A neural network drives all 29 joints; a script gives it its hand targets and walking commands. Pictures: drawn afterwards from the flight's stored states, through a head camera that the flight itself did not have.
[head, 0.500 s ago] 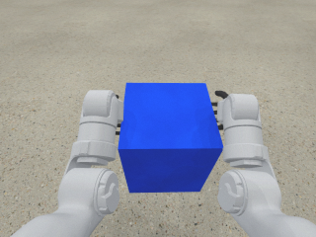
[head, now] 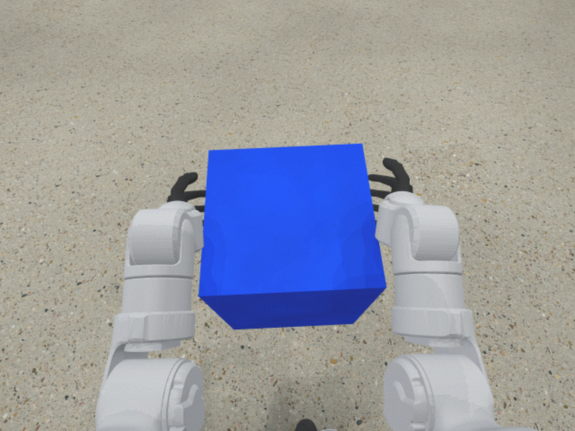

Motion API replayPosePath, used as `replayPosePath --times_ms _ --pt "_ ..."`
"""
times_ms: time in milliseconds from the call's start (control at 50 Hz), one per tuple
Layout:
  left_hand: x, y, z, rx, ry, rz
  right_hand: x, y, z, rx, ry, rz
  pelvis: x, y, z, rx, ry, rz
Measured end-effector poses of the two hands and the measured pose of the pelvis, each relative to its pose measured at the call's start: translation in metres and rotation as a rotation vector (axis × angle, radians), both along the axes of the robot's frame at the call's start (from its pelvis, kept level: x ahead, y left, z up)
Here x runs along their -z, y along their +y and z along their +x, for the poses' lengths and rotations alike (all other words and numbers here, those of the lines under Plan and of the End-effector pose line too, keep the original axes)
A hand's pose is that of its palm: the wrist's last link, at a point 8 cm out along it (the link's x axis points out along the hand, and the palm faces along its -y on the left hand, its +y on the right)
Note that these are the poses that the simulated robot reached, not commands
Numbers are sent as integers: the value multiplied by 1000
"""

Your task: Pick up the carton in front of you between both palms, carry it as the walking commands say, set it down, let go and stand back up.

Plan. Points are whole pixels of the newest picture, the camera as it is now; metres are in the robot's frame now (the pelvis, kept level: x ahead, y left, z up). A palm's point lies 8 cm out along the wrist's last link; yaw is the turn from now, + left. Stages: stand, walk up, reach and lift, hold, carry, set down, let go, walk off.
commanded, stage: carry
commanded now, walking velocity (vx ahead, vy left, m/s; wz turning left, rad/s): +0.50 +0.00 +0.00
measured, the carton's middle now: (290, 248) +0.38 -0.02 +0.01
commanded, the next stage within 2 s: none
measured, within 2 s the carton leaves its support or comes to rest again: neither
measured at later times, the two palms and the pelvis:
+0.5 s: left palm (188, 91) +0.69 +0.15 +0.10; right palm (339, 82) +0.69 -0.13 +0.11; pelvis +0.32 +0.02 -0.02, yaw -2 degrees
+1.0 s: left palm (215, 35) +0.93 +0.12 +0.10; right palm (335, 28) +0.94 -0.16 +0.10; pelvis +0.61 -0.01 +0.00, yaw +0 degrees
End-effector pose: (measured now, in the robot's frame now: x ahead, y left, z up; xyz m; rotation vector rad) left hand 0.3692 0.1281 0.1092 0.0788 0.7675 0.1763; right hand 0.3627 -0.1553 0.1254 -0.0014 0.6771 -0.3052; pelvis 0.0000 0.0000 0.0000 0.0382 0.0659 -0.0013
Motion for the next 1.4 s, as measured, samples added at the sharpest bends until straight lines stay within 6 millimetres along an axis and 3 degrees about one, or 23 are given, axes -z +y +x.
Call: replayPosePath --times_ms 60,240,380,480,580,660,820,920,1000,1100,1280,1400 --pt "-5 -4 39 -12 -21 46 2 -4 48 -45 -18 9 9 -5 38 12 2 -29" --pt "-2 5 124 -96 91 42 7 6 155 -117 92 15 -3 -13 136 14 19 -18" --pt "-12 14 222 -93 64 39 0 14 247 -105 65 19 0 1 228 17 27 -27" --pt "3 25 302 -40 54 27 9 25 315 -68 57 -10 19 20 307 34 9 -31" --pt "23 27 361 18 129 12 25 26 357 -2 133 -21 9 30 358 45 9 -40" --pt "20 23 404 32 139 3 22 23 393 38 142 -2 -2 34 395 49 16 -53" --pt "-1 18 488 -9 65 -24 -5 18 487 28 66 11 -13 19 489 48 33 -60" --pt "-1 6 537 -54 27 -29 -1 6 544 0 28 24 -1 -2 565 36 19 -48" --pt "13 -5 562 -89 47 0 20 -6 579 -28 50 58 1 -12 611 4 12 -59" --pt "26 -4 577 -126 110 -3 38 -4 599 -25 114 88 -12 -16 652 -1 9 -26" --pt "13 10 647 -88 -8 -37 16 10 658 -23 -6 25 -1 0 726 24 -31 -40" --pt "16 14 677 -88 22 -36 15 14 691 -33 25 13 -1 5 763 42 -16 -26"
